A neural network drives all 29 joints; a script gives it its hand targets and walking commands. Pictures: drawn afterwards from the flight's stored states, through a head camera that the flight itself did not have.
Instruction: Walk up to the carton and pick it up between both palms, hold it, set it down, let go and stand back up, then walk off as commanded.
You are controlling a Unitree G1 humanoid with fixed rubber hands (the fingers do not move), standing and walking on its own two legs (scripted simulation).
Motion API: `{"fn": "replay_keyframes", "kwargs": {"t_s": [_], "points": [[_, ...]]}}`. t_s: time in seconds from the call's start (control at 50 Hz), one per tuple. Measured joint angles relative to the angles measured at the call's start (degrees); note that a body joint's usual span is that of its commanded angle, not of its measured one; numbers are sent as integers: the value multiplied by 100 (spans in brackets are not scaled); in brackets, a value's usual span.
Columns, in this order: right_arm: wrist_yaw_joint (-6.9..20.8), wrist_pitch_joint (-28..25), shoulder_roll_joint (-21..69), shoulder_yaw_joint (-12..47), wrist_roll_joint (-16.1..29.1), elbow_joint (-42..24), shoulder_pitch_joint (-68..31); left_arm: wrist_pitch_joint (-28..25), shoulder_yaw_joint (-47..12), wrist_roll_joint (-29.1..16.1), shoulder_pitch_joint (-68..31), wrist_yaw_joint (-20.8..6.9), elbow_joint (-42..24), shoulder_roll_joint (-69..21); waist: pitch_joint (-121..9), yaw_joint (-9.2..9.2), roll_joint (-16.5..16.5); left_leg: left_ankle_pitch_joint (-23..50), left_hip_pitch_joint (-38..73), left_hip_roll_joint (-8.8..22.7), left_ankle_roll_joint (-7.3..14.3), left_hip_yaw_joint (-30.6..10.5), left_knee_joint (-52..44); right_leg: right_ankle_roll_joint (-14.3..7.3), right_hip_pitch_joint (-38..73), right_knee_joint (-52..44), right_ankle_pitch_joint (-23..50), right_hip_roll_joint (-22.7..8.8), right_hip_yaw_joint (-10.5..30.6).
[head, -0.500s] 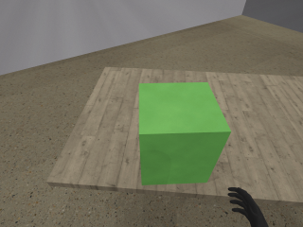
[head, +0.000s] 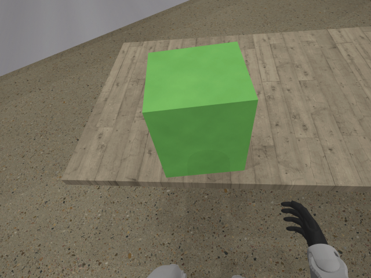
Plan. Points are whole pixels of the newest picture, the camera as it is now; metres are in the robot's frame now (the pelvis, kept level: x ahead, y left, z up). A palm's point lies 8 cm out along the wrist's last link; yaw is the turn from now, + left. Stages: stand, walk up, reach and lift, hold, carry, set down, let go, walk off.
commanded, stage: walk off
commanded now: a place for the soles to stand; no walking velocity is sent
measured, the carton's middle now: (199, 114) +0.50 +0.01 +0.05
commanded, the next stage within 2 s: stand in 1.90 s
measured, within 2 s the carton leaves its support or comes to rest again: neither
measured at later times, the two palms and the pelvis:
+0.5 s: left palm out of the picture +0.00 +0.32 -0.13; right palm out of the picture +0.00 -0.27 -0.12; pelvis -0.09 +0.03 -0.02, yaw +1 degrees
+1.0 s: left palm out of the picture -0.01 +0.32 -0.12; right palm out of the picture +0.02 -0.26 -0.12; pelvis -0.09 +0.03 -0.02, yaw +2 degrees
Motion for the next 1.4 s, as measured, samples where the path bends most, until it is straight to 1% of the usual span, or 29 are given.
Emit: {"fn": "replay_keyframes", "kwargs": {"t_s": [0.06,0.12,0.18,0.24,0.26,0.3,0.36,0.4,0.46,0.52,0.54,0.6,0.62,0.64,0.7,0.84,0.9,0.92,0.94,0.96,1.0,1.06,1.12,1.18,1.22,1.26,1.28,1.32,1.4], "points": [[-52,376,-255,3,0,428,185,-1,0,0,-15,0,-111,-1,111,-6,93,-35,97,-127,-117,-23,427,1,-219,94,95,1,-6],[-53,545,-447,5,0,784,497,-1,0,0,-94,0,-257,-2,308,-7,164,-245,386,-138,-228,-25,427,43,-424,202,189,-3,-30],[-30,590,-509,7,0,1051,824,1,0,0,-207,0,-356,-3,535,-11,160,-479,769,-135,-249,-30,140,130,-622,319,289,-39,-34],[29,528,-516,8,1,1183,1223,23,1,0,-282,1,-360,-2,582,-14,122,-469,1350,-94,-203,-78,-1219,250,-948,587,315,-72,-46],[49,494,-502,8,1,1248,1284,57,9,0,-331,6,-355,-1,713,-6,56,-456,1356,-141,-120,-42,-1186,253,-983,742,201,-85,9],[71,486,-468,6,0,1419,1346,151,9,0,-339,11,-341,-1,890,-11,-60,-408,1375,-176,19,24,-1062,253,-979,1196,-436,69,171],[-3,459,-467,4,0,1465,1467,192,10,0,-339,11,-339,52,864,-8,-206,-291,1303,-164,51,26,-1086,254,-976,1864,-607,356,247],[-67,377,-466,5,0,1462,1473,192,10,0,-338,11,-338,99,734,-6,-319,-252,1174,-164,26,29,-1086,254,-936,1954,-609,442,251],[-134,216,-466,6,0,1463,1474,192,9,0,-336,11,-339,116,514,-4,-438,-237,1051,-165,-9,31,-1086,254,-724,1653,-651,442,255],[-147,128,-465,7,0,1464,1475,193,9,0,-336,11,-340,117,308,-3,-517,-257,1006,-165,-61,32,-1086,253,-430,1027,-736,384,257],[-148,116,-466,6,0,1465,1456,186,9,0,-337,11,-336,116,266,-6,-511,-266,1010,-143,-86,26,-1086,190,-406,957,-719,401,244],[-127,116,-465,8,0,1467,1385,98,9,0,-337,11,-306,115,179,-3,-342,-199,994,35,-197,-22,-1043,-118,-331,776,-529,554,145],[-118,118,-464,7,0,1468,1366,52,10,0,-333,11,-303,116,143,-1,-329,-30,879,44,-255,-17,-837,-174,-312,711,-482,548,124],[-117,127,-464,6,0,1468,1332,16,10,0,-311,11,-301,116,102,0,-328,-240,747,38,-276,-17,-543,-199,-300,661,-453,538,117],[-121,147,-466,6,0,1466,1239,-3,9,0,-283,11,-265,115,-27,-4,-323,-716,429,29,-234,-26,59,-213,-301,557,-398,488,114],[-112,147,-467,7,0,1466,1148,-12,9,0,-282,11,-265,114,-43,-6,-251,-740,317,29,-229,-57,87,-182,-304,550,-364,411,110],[-109,126,-469,7,0,1462,1152,-11,8,0,-281,11,-265,113,-10,-11,-227,-661,521,33,-226,-69,-467,-125,-308,605,-371,407,104],[-109,98,-471,7,0,1460,1153,-11,8,0,-280,11,-266,112,12,-14,-223,-487,694,40,-208,-94,-922,-94,-312,659,-391,411,100],[-108,57,-470,7,0,1462,1151,-11,9,0,-287,11,-265,113,50,-9,-225,32,816,50,-191,-109,-1280,-56,-317,745,-427,416,103],[-91,29,-456,8,0,1467,1149,-4,10,0,-289,11,-255,113,94,-6,-262,274,825,29,-185,-89,-1258,-40,-313,851,-507,406,122],[-61,13,-442,6,0,1476,1149,53,10,0,-290,11,-233,120,152,-9,-334,247,898,21,-179,-85,-1225,-39,-312,1287,-819,453,137],[-87,-34,-441,6,0,1475,1149,64,11,0,-290,11,-236,181,172,-7,-474,177,945,29,-199,-85,-1226,-39,-313,1951,-878,493,141],[-91,-63,-441,7,0,1475,1148,64,13,0,-290,11,-237,238,119,-5,-626,178,884,38,-248,-83,-1227,-39,-317,2148,-969,488,143],[-92,-71,-440,7,0,1474,1148,64,13,0,-289,11,-239,251,39,-2,-735,185,777,63,-333,-80,-1227,-39,-322,1783,-1106,414,149],[-91,-71,-439,8,0,1474,1149,46,12,0,-286,11,-242,253,-18,1,-775,192,688,84,-415,-77,-1227,-39,-295,1126,-1142,292,154],[-79,-35,-439,8,0,1479,1138,-24,13,0,-285,11,-219,228,-2,-3,-656,208,655,219,-471,-135,-1191,-149,-266,856,-727,375,41],[-61,13,-439,8,0,1480,1137,-78,13,0,-283,11,-217,228,3,-1,-616,203,562,249,-397,-151,-1040,-232,-263,812,-649,411,2],[-75,72,-439,6,0,1479,1134,-158,13,0,-249,11,-214,228,-7,0,-593,-194,316,194,-283,-149,-524,-343,-259,715,-578,413,-23],[-95,124,-440,7,0,1477,1133,-183,13,0,-162,14,-209,227,-4,-3,-455,-301,-32,143,-212,-154,58,-412,-216,468,-423,448,-30]]}}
